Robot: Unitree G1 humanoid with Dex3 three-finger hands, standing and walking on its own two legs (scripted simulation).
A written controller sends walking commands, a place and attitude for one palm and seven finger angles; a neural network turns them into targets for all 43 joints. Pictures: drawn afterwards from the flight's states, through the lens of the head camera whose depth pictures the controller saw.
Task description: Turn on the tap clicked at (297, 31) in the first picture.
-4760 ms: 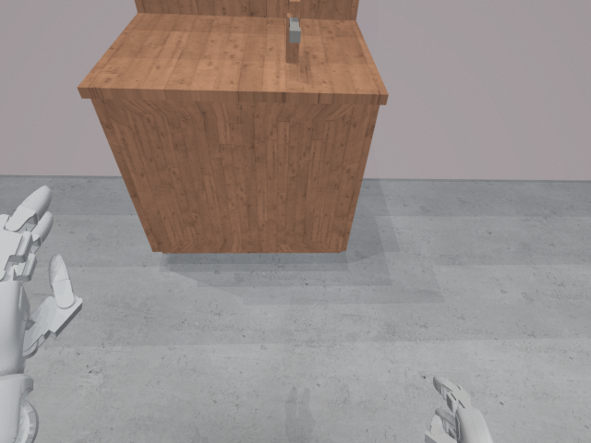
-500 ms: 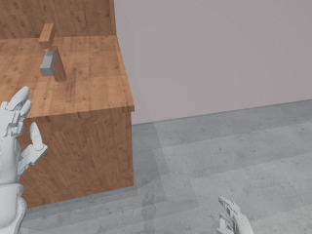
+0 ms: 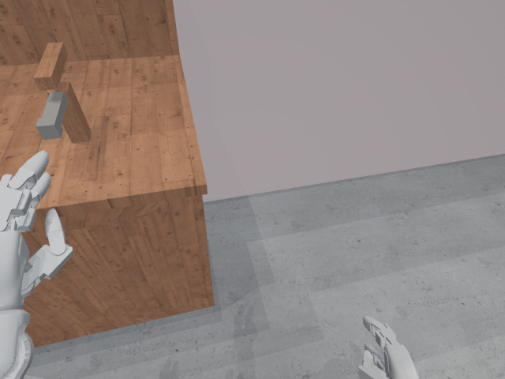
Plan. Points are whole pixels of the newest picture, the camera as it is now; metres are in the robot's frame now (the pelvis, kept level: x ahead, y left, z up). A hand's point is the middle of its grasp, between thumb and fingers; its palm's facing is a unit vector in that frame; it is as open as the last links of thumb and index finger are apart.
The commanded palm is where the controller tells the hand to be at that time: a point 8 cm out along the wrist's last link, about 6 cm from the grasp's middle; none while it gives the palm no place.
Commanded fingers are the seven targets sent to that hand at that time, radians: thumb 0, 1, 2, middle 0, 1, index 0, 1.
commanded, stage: come to a stop and stand still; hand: left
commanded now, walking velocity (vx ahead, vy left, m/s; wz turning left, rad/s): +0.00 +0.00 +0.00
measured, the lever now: (50, 128) +0.45 +0.40 +0.13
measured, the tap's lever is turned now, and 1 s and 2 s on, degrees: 0 0 0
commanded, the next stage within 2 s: look again from close up in 0.24 s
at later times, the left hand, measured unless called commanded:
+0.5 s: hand (75, 243) +0.23 +0.24 +0.15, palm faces +0.39 -0.85 -0.36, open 7.4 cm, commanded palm +0.17 +0.27 +0.17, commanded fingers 0.00 0.90 0.90 -0.20 -0.30 -0.20 -0.30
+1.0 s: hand (73, 243) +0.23 +0.25 +0.15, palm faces +0.39 -0.85 -0.35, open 7.4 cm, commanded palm +0.18 +0.28 +0.17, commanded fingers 0.00 0.90 0.90 -0.20 -0.30 -0.20 -0.30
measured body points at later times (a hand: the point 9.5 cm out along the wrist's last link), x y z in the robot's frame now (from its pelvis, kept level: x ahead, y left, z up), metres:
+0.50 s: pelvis +0.01 -0.01 +0.00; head +0.02 +0.00 +0.45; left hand +0.20 +0.28 +0.17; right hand +0.20 -0.23 -0.07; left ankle +0.01 +0.09 -0.74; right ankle +0.02 -0.12 -0.74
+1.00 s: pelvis +0.02 +0.00 -0.01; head +0.01 +0.01 +0.44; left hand +0.20 +0.29 +0.17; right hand +0.19 -0.23 -0.08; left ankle +0.01 +0.09 -0.74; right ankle +0.02 -0.12 -0.74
